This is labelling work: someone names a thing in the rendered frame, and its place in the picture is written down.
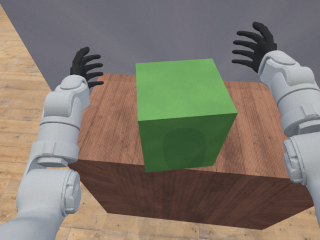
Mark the left robot upper arm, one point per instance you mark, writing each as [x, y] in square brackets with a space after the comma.
[46, 197]

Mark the right robot upper arm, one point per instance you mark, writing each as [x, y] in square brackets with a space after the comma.
[302, 162]

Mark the pedestal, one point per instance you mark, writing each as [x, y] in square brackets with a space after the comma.
[247, 187]

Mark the carton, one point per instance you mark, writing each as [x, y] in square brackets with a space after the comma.
[184, 113]

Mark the robot left hand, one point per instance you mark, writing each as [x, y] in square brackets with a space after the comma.
[80, 68]

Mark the robot right hand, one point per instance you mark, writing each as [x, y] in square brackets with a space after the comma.
[264, 45]

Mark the robot left forearm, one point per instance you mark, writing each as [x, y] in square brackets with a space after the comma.
[56, 144]

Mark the robot right forearm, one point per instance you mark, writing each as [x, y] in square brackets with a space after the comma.
[295, 92]

